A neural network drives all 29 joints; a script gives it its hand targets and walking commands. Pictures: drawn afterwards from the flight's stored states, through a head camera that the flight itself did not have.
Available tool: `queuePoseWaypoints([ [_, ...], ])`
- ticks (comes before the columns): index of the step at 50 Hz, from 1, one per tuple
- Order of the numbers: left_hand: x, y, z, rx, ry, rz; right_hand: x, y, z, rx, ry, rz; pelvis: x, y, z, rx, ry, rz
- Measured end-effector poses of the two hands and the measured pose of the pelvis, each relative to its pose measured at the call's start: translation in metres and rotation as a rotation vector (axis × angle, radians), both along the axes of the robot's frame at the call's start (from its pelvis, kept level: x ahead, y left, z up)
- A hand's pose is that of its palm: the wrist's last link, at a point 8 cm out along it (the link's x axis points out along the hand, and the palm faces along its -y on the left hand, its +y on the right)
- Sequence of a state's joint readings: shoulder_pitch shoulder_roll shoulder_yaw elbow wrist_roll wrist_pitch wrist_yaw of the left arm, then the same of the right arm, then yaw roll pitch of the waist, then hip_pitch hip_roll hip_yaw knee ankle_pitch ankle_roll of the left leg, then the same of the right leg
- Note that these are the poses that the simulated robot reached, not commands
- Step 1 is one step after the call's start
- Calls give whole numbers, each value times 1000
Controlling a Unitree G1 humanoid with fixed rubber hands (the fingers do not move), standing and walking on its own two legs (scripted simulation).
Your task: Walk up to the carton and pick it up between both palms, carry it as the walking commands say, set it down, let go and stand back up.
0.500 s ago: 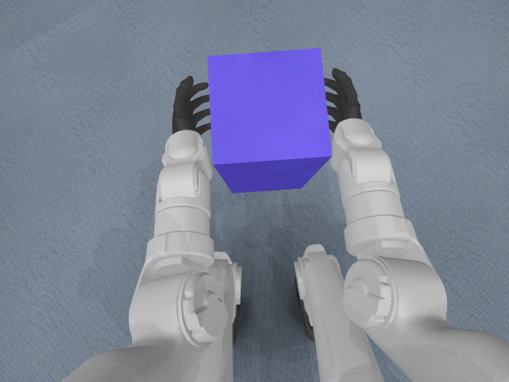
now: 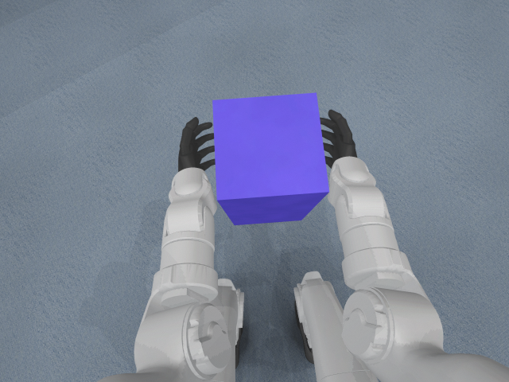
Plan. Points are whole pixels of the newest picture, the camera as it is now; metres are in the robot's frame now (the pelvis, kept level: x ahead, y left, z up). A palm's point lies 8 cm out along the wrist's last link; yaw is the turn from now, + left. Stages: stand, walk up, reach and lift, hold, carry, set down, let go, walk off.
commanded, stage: reach and lift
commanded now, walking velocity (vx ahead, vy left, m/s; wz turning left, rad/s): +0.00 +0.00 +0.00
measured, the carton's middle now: (266, 173) +0.44 -0.01 -0.11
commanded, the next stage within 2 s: none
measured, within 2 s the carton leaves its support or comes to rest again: neither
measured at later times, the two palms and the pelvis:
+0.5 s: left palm (178, 167) +0.40 +0.11 +0.03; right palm (355, 157) +0.40 -0.12 +0.03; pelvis +0.02 +0.00 +0.06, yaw -1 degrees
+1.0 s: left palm (162, 155) +0.39 +0.11 +0.10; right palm (378, 150) +0.38 -0.13 +0.10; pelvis +0.03 +0.00 +0.12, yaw -1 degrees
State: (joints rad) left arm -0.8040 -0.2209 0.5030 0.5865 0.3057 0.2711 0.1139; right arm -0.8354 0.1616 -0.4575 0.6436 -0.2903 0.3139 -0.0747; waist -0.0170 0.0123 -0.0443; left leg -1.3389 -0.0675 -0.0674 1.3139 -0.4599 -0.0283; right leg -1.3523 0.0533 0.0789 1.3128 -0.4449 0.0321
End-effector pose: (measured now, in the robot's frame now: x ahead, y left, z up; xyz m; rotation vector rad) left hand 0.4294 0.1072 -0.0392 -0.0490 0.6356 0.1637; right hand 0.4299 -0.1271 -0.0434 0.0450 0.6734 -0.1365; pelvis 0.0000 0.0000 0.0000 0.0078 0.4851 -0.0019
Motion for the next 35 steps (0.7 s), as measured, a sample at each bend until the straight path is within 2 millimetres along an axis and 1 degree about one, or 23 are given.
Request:
queuePoseWaypoints([
  [18,-19,2,52,6,-3,-3,-19,2,52,3,-7,-3,11,0,46,0,-100,-6],
  [35,-33,3,100,14,1,-20,-36,2,99,-8,-5,-6,22,1,89,0,-202,-15],
])
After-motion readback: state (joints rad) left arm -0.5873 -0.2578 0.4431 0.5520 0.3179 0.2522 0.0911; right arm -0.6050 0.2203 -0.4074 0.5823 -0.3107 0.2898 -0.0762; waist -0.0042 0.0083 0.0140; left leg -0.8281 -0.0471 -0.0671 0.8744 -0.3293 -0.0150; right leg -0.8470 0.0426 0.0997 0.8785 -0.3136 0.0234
